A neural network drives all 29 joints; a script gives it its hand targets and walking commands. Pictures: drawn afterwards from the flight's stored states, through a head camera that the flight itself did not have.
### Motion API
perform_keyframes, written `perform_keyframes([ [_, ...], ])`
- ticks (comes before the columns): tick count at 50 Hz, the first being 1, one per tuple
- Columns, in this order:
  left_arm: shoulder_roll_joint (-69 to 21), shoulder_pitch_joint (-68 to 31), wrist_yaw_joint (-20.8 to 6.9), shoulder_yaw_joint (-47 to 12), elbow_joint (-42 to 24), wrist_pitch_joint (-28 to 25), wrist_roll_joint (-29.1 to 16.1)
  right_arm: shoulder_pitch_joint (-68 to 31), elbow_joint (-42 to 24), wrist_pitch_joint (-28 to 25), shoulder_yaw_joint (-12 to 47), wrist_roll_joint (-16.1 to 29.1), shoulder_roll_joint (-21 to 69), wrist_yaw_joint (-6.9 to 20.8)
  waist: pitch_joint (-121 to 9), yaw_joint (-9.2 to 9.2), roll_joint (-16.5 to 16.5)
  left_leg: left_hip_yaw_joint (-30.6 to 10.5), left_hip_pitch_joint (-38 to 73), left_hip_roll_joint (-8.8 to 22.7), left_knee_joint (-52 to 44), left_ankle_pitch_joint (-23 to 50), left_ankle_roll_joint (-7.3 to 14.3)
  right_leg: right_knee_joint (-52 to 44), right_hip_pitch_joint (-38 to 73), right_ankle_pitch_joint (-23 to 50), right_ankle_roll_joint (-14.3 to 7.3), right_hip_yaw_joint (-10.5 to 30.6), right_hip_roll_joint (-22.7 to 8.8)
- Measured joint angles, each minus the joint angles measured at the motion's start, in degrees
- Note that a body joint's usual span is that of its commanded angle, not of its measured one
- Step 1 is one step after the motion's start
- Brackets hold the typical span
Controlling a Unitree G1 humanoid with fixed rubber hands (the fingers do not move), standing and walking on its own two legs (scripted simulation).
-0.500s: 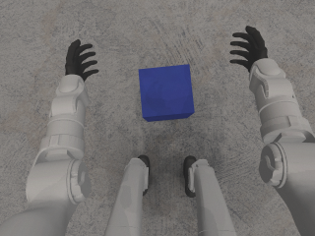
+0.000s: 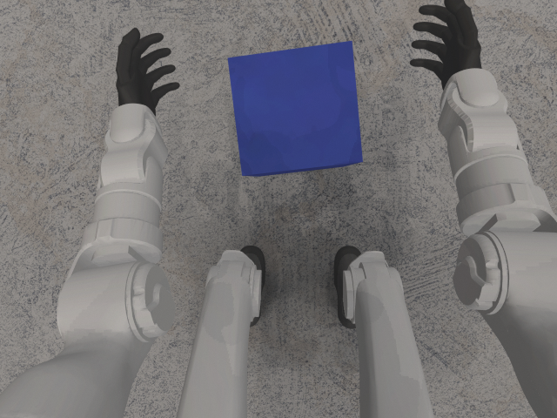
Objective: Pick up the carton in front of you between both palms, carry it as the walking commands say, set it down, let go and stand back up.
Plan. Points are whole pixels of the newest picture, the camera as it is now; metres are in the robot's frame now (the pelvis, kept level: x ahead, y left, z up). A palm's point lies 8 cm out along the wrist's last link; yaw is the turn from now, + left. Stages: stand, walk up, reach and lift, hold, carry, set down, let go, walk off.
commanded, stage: reach and lift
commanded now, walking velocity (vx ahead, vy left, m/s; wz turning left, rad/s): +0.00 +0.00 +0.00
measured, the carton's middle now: (295, 122) +0.50 +0.01 -0.43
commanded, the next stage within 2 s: none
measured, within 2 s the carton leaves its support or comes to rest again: leaves its support in 1.34 s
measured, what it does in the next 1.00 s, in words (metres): lowers itself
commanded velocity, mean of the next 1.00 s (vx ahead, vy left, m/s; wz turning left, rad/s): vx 0.00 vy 0.00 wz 0.00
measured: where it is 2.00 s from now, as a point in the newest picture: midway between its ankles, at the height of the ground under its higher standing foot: (299, 300)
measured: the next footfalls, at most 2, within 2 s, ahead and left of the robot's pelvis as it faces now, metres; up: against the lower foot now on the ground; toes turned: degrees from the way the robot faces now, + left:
none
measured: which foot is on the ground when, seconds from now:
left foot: down 0.00-1.00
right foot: down 0.00-1.00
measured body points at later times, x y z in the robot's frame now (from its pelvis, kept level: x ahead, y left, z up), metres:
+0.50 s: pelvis -0.04 +0.00 -0.17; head +0.33 -0.01 +0.07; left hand +0.50 +0.20 -0.35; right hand +0.53 -0.18 -0.35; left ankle +0.07 +0.13 -0.52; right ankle +0.07 -0.12 -0.52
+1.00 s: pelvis -0.04 +0.00 -0.19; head +0.33 +0.00 +0.05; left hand +0.51 +0.17 -0.37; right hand +0.53 -0.16 -0.37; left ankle +0.07 +0.13 -0.52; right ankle +0.07 -0.12 -0.52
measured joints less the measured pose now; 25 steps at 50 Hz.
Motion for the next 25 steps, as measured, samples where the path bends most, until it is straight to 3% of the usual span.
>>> perform_keyframes([
  [11, 5.09, -9.12, 3.26, -8.8, 2.89, 2.34, -9.78, -9.65, 2.45, 2.06, 8.15, 8.97, -5.72, -2.61, 10.24, 0.19, 0.54, 0.35, -12.81, -0.83, 23.27, -4.64, -0.67, 23.6, -13.05, -4.67, 0.64, 0.57, 0.85],
  [25, 7.44, -20.32, 3.67, -11.81, 13.15, -0.15, -11.93, -19.9, 11.84, -0.38, 12.32, 12.99, -8.27, -2.46, 23.15, -0.26, 0.94, -0.13, -18.91, -1.41, 35.87, -4.99, -1.35, 36.06, -18.86, -5.18, 0.68, -0.13, 0.68],
])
